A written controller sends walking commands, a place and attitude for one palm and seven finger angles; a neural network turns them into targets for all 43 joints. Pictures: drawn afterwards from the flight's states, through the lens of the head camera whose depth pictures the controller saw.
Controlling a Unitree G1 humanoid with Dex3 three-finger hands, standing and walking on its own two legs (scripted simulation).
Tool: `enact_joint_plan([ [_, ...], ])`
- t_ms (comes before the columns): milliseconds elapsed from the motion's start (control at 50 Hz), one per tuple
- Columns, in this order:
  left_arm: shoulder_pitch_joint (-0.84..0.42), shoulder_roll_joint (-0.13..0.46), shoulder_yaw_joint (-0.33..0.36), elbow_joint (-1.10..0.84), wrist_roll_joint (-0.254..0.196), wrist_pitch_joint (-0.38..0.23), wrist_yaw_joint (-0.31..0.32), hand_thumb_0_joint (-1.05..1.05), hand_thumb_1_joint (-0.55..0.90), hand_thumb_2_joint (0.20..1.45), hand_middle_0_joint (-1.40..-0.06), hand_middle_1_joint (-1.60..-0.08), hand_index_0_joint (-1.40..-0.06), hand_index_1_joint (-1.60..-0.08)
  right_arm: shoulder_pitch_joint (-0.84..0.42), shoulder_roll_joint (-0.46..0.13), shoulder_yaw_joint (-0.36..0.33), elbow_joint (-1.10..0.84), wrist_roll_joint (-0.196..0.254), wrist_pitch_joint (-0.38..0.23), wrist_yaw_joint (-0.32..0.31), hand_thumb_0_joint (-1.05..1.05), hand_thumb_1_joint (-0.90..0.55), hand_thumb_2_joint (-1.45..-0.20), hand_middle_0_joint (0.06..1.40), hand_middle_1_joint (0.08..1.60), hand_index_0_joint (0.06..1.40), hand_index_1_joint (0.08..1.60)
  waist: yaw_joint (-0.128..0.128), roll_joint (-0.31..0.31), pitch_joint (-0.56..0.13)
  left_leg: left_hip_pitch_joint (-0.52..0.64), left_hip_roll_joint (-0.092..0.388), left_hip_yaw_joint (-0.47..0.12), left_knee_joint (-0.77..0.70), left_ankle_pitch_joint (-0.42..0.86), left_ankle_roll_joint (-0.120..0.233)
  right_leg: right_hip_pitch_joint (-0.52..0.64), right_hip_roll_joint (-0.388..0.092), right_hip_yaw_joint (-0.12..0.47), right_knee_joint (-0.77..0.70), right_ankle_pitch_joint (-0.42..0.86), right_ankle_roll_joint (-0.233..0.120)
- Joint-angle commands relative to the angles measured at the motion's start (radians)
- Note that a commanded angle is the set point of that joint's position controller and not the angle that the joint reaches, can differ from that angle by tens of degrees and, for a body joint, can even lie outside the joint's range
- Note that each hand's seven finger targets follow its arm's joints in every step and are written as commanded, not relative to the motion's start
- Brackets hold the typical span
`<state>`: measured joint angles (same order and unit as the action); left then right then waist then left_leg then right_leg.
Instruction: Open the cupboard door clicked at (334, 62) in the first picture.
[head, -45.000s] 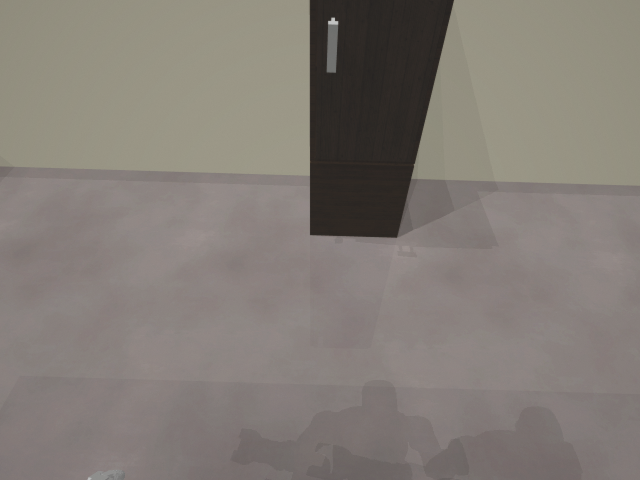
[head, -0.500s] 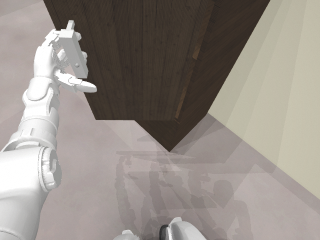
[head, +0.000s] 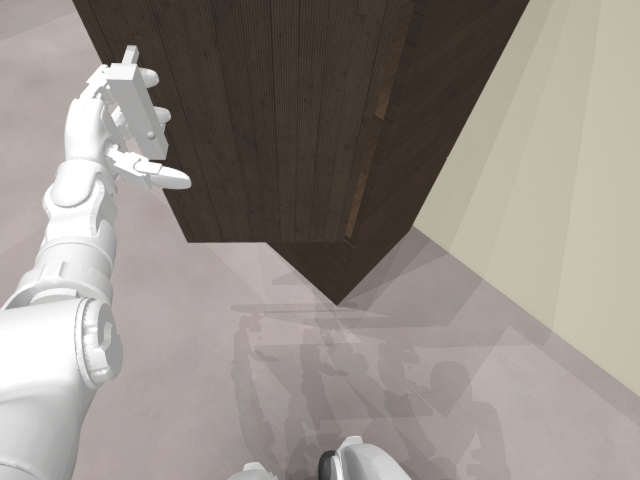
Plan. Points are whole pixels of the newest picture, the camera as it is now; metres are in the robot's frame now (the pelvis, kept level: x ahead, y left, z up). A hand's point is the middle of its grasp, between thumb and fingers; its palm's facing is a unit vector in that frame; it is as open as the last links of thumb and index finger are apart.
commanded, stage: slide the fingers in behind the handle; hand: left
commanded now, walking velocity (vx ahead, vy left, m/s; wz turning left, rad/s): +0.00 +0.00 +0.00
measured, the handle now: (144, 104) +0.57 +0.17 +0.10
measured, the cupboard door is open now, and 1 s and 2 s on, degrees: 45 46 90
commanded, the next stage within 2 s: close the thumb around the handle in 0.02 s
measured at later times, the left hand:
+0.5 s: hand (149, 134) +0.52 +0.16 +0.10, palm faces -0.04 -1.00 +0.00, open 9.9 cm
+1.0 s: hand (156, 135) +0.51 +0.15 +0.10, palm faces -0.03 -1.00 +0.00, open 6.1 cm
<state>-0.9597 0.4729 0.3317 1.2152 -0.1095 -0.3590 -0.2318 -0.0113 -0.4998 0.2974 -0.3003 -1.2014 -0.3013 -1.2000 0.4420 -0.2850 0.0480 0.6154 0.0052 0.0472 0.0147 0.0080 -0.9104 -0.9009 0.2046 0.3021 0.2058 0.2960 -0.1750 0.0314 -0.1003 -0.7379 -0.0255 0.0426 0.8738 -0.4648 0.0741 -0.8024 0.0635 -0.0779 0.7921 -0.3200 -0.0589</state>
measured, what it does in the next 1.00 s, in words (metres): stands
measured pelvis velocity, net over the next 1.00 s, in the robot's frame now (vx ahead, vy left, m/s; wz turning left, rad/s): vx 0.00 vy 0.00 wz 0.00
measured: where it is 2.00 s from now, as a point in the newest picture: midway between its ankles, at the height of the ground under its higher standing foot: outside the picture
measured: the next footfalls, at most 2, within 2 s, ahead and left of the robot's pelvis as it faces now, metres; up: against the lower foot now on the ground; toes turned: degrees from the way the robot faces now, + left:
none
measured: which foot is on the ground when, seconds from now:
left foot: down 0.00-1.00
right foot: down 0.00-1.00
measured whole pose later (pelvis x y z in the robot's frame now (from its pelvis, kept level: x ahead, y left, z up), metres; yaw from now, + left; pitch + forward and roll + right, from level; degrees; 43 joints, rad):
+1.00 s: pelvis +0.00 +0.00 +0.00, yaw +0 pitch +18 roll -2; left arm -0.94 0.44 0.34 1.21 -0.10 -0.37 -0.19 0.00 0.68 0.78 -0.33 -1.35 -0.34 -1.35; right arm 0.44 -0.28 0.04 0.62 0.00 0.05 0.02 0.01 -0.91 -0.90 0.20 0.30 0.21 0.30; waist -0.18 0.04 -0.11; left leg -0.72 -0.03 0.05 0.87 -0.47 0.08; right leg -0.79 0.06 -0.07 0.79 -0.32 -0.05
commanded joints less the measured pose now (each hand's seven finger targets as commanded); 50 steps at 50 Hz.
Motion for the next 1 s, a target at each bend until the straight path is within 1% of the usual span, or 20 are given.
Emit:
enact_joint_plan([
  [0, -0.487, 0.225, 0.027, -0.219, -0.013, -0.073, 0.006, 0.0, -0.5, 0.3, -0.3, -1.2, -0.3, -1.2, 0.165, -0.177, -0.071, -0.039, -0.001, -0.019, -0.014, 0.0, -0.9, -0.9, 0.2, 0.3, 0.2, 0.3, -0.015, 0.07, -0.443, 0.222, 0.035, -0.108, -0.086, 0.448, -0.049, 0.275, -0.013, 0.082, -0.048, 0.334, 0.028],
  [40, -0.494, 0.199, 0.003, -0.215, -0.008, -0.07, 0.009, 0.0, -0.5, 0.3, -0.3, -1.2, -0.3, -1.2, 0.162, -0.172, -0.069, -0.038, -0.002, -0.021, -0.014, 0.0, -0.9, -0.9, 0.2, 0.3, 0.2, 0.3, -0.022, 0.074, -0.423, 0.208, 0.032, -0.104, -0.09, 0.432, -0.047, 0.272, -0.015, 0.084, -0.05, 0.329, 0.029],
  [100, -0.474, 0.239, 0.034, -0.24, -0.001, -0.086, 0.018, 0.0, -0.5, 0.3, -0.3, -1.2, -0.3, -1.2, 0.159, -0.172, -0.069, -0.044, -0.003, -0.022, -0.012, 0.0, -0.9, -0.9, 0.2, 0.3, 0.2, 0.3, -0.001, 0.107, -0.476, 0.237, 0.031, -0.104, -0.086, 0.476, -0.053, 0.295, -0.016, 0.085, -0.04, 0.354, 0.026],
  [140, -0.468, 0.203, 0.005, -0.216, 0.0, -0.081, 0.016, 0.0, -0.388, 0.348, -0.308, -1.212, -0.308, -1.212, 0.158, -0.17, -0.068, -0.043, -0.003, -0.02, -0.011, 0.0, -0.9, -0.9, 0.2, 0.3, 0.2, 0.3, -0.015, 0.073, -0.435, 0.216, 0.034, -0.103, -0.089, 0.463, -0.052, 0.284, -0.015, 0.081, -0.044, 0.349, 0.029],
  [180, -0.466, 0.241, 0.041, -0.21, -0.005, -0.078, 0.019, 0.0, -0.276, 0.396, -0.316, -1.224, -0.316, -1.224, 0.163, -0.176, -0.068, -0.045, -0.002, -0.019, -0.014, 0.0, -0.9, -0.9, 0.2, 0.3, 0.2, 0.3, -0.007, 0.05, -0.429, 0.2, 0.031, -0.104, -0.09, 0.459, -0.047, 0.302, -0.014, 0.082, -0.042, 0.352, 0.025],
  [280, -0.481, 0.235, 0.031, -0.226, -0.005, -0.082, 0.012, 0.0, 0.004, 0.516, -0.336, -1.254, -0.336, -1.254, 0.16, -0.174, -0.067, -0.05, -0.003, -0.021, -0.015, 0.0, -0.9, -0.9, 0.2, 0.3, 0.2, 0.3, -0.011, 0.084, -0.446, 0.212, 0.03, -0.1, -0.087, 0.462, -0.047, 0.299, -0.015, 0.086, -0.042, 0.357, 0.025],
  [360, -0.488, 0.231, 0.016, -0.189, 0.001, -0.07, 0.003, 0.0, 0.228, 0.612, -0.352, -1.278, -0.352, -1.278, 0.159, -0.177, -0.063, -0.045, -0.001, -0.02, -0.017, 0.0, -0.9, -0.9, 0.2, 0.3, 0.2, 0.3, -0.022, 0.055, -0.4, 0.166, 0.03, -0.099, -0.096, 0.396, -0.044, 0.292, -0.016, 0.088, -0.049, 0.318, 0.028],
  [480, -0.494, 0.199, 0.0, -0.226, -0.013, -0.087, -0.002, 0.0, 0.564, 0.756, -0.376, -1.314, -0.376, -1.314, 0.172, -0.175, -0.07, -0.041, -0.005, -0.023, -0.016, 0.0, -0.9, -0.9, 0.2, 0.3, 0.2, 0.3, -0.021, 0.095, -0.472, 0.269, 0.04, -0.125, -0.081, 0.529, -0.063, 0.257, -0.011, 0.071, -0.035, 0.351, 0.025],
  [520, -0.472, 0.215, 0.025, -0.233, -0.015, -0.085, 0.002, 0.0, 0.676, 0.804, -0.384, -1.326, -0.384, -1.326, 0.174, -0.178, -0.075, -0.032, -0.007, -0.02, -0.012, 0.0, -0.9, -0.9, 0.2, 0.3, 0.2, 0.3, -0.007, 0.117, -0.488, 0.291, 0.044, -0.125, -0.077, 0.564, -0.072, 0.246, -0.011, 0.07, -0.035, 0.359, 0.027],
  [580, -0.477, 0.175, -0.007, -0.232, -0.015, -0.08, 0.005, 0.0, 0.844, 0.876, -0.396, -1.344, -0.396, -1.344, 0.171, -0.173, -0.074, -0.037, -0.005, -0.015, -0.009, 0.0, -0.9, -0.9, 0.2, 0.3, 0.2, 0.3, -0.017, 0.098, -0.45, 0.283, 0.043, -0.127, -0.08, 0.568, -0.07, 0.234, -0.009, 0.065, -0.038, 0.353, 0.026],
  [600, -0.454, 0.201, 0.019, -0.211, -0.009, -0.075, 0.012, 0.0, 0.9, 0.9, -0.4, -1.35, -0.4, -1.35, 0.171, -0.176, -0.075, -0.031, -0.007, -0.012, -0.009, 0.0, -0.9, -0.9, 0.2, 0.3, 0.2, 0.3, -0.005, 0.096, -0.45, 0.275, 0.043, -0.124, -0.08, 0.558, -0.072, 0.239, -0.009, 0.067, -0.039, 0.35, 0.027],
  [640, -0.46, 0.198, 0.018, -0.235, -0.011, -0.077, 0.019, 0.0, 0.9, 0.9, -0.4, -1.35, -0.4, -1.35, 0.166, -0.174, -0.075, -0.039, -0.008, -0.012, -0.007, 0.0, -0.9, -0.9, 0.2, 0.3, 0.2, 0.3, -0.005, 0.084, -0.454, 0.259, 0.039, -0.115, -0.087, 0.53, -0.067, 0.264, -0.01, 0.072, -0.044, 0.355, 0.029],
  [660, -0.434, 0.232, 0.051, -0.228, -0.007, -0.077, 0.024, 0.0, 0.9, 0.9, -0.4, -1.35, -0.4, -1.35, 0.168, -0.175, -0.075, -0.041, -0.008, -0.01, -0.007, 0.0, -0.9, -0.9, 0.2, 0.3, 0.2, 0.3, 0.01, 0.076, -0.455, 0.241, 0.037, -0.109, -0.088, 0.524, -0.064, 0.288, -0.01, 0.073, -0.04, 0.365, 0.025],
  [700, -0.44, 0.194, 0.009, -0.229, 0.0, -0.082, 0.022, 0.0, 0.9, 0.9, -0.4, -1.35, -0.4, -1.35, 0.163, -0.17, -0.071, -0.046, -0.006, -0.008, -0.007, 0.0, -0.9, -0.9, 0.2, 0.3, 0.2, 0.3, -0.003, 0.073, -0.443, 0.234, 0.037, -0.11, -0.089, 0.525, -0.061, 0.285, -0.011, 0.075, -0.039, 0.371, 0.027],
  [740, -0.448, 0.213, 0.022, -0.205, 0.004, -0.078, 0.026, 0.0, 0.9, 0.9, -0.4, -1.35, -0.4, -1.35, 0.161, -0.172, -0.07, -0.042, -0.005, -0.005, -0.008, 0.0, -0.9, -0.9, 0.2, 0.3, 0.2, 0.3, -0.006, 0.073, -0.403, 0.213, 0.036, -0.108, -0.096, 0.479, -0.06, 0.274, -0.012, 0.075, -0.043, 0.341, 0.026],
  [840, -0.434, 0.196, 0.014, -0.243, 0.005, -0.095, 0.026, 0.0, 0.9, 0.9, -0.4, -1.35, -0.4, -1.35, 0.164, -0.17, -0.075, -0.046, -0.007, -0.01, -0.006, 0.0, -0.9, -0.9, 0.2, 0.3, 0.2, 0.3, 0.006, 0.092, -0.468, 0.285, 0.044, -0.124, -0.087, 0.566, -0.075, 0.263, -0.011, 0.07, -0.035, 0.359, 0.026],
  [860, -0.451, 0.165, -0.013, -0.249, 0.001, -0.094, 0.024, 0.0, 0.9, 0.9, -0.4, -1.35, -0.4, -1.35, 0.158, -0.168, -0.075, -0.045, -0.006, -0.012, -0.003, 0.0, -0.9, -0.9, 0.2, 0.3, 0.2, 0.3, -0.006, 0.1, -0.457, 0.288, 0.044, -0.119, -0.086, 0.559, -0.074, 0.25, -0.01, 0.07, -0.038, 0.356, 0.028],
  [900, -0.448, 0.182, 0.004, -0.248, -0.001, -0.099, 0.026, 0.0, 0.9, 0.9, -0.4, -1.35, -0.4, -1.35, 0.161, -0.171, -0.076, -0.043, -0.007, -0.011, -0.003, 0.0, -0.9, -0.9, 0.2, 0.3, 0.2, 0.3, -0.003, 0.08, -0.467, 0.281, 0.042, -0.118, -0.084, 0.554, -0.07, 0.264, -0.009, 0.073, -0.038, 0.363, 0.028],
  [920, -0.477, 0.215, 0.017, -0.212, 0.008, -0.093, 0.029, 0.0, 0.9, 0.9, -0.4, -1.35, -0.4, -1.35, 0.157, -0.174, -0.073, -0.033, -0.005, -0.01, -0.008, 0.0, -0.9, -0.9, 0.2, 0.3, 0.2, 0.3, -0.017, 0.059, -0.419, 0.231, 0.039, -0.109, -0.083, 0.491, -0.061, 0.26, -0.011, 0.079, -0.043, 0.347, 0.029],
  [980, -0.427, 0.219, 0.03, -0.255, 0.003, -0.102, 0.023, 0.0, 0.9, 0.9, -0.4, -1.35, -0.4, -1.35, 0.156, -0.172, -0.075, -0.051, -0.005, -0.013, -0.009, 0.0, -0.9, -0.9, 0.2, 0.3, 0.2, 0.3, 0.011, 0.081, -0.47, 0.251, 0.034, -0.106, -0.092, 0.515, -0.06, 0.306, -0.013, 0.079, -0.037, 0.366, 0.024],
])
